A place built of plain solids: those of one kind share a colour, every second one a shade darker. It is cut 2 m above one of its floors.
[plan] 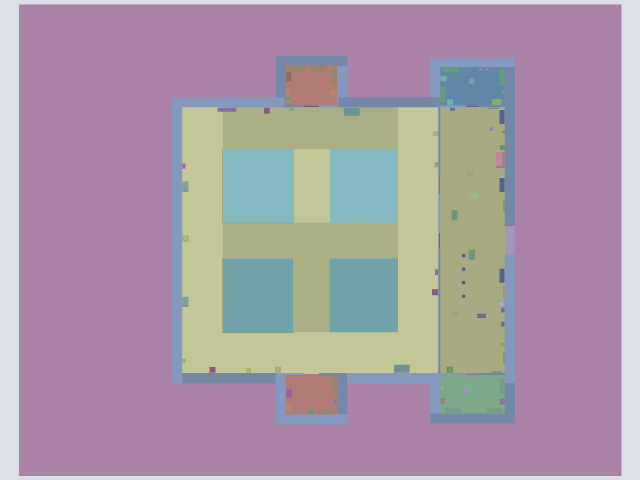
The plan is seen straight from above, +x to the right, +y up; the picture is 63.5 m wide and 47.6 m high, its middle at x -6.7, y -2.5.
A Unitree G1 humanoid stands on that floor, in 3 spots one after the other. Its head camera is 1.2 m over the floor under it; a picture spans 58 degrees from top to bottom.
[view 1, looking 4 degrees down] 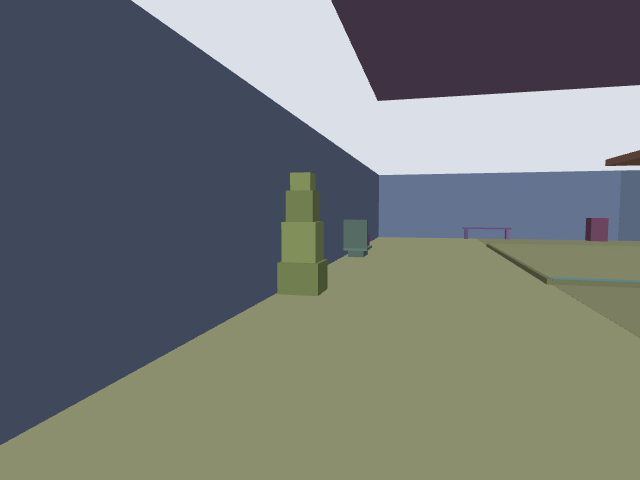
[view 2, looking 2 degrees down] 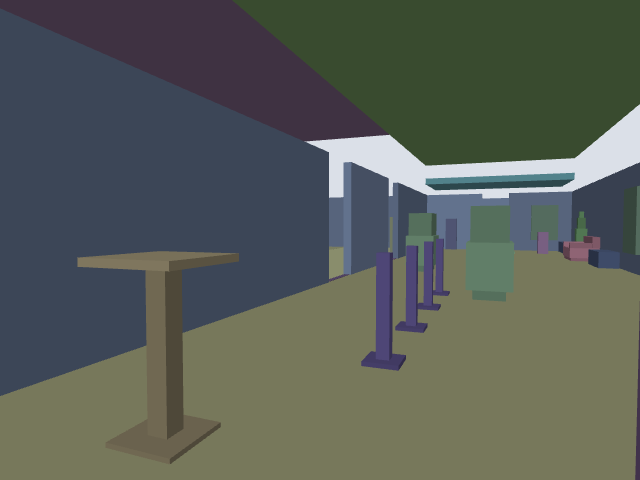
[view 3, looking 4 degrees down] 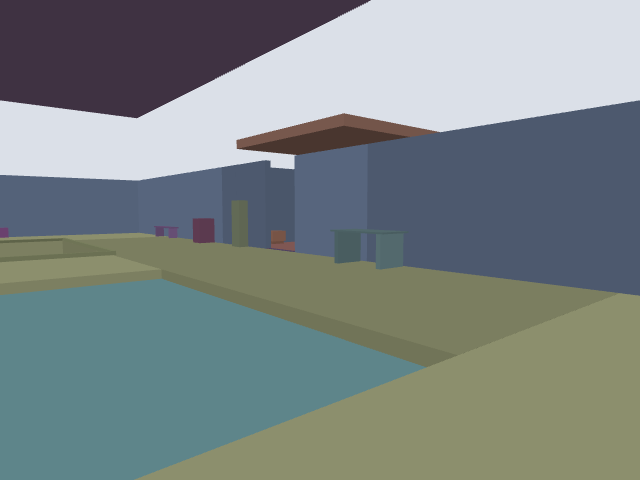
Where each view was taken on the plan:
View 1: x -18.27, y -8.42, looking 104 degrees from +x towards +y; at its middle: planter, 6.28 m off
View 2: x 8.43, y -11.74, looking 112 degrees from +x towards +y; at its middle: wall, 8.55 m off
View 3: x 2.98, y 3.38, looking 140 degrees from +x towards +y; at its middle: wall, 11.35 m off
